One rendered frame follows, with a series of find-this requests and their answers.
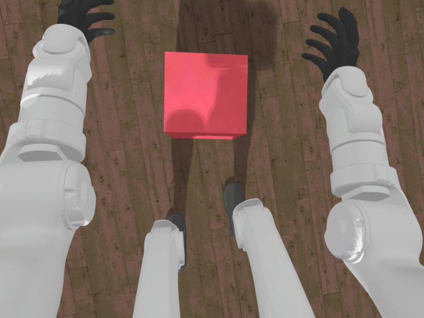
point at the carton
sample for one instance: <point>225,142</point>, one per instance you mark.
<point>205,95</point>

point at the robot left upper arm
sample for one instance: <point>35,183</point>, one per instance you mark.
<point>42,204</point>

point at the robot shin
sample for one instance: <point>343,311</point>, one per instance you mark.
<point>158,224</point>
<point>252,202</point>

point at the robot left shin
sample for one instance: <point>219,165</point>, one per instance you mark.
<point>158,224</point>

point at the robot right hand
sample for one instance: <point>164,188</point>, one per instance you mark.
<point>344,43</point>

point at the robot right upper arm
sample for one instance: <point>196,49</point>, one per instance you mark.
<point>380,243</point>

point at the robot right shin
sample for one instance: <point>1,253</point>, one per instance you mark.
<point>252,202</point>

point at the left robot forearm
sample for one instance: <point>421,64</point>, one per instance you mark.
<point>50,124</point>

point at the robot left hand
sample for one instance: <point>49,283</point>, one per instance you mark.
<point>74,13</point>

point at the right robot forearm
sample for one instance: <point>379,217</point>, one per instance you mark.
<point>357,145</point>

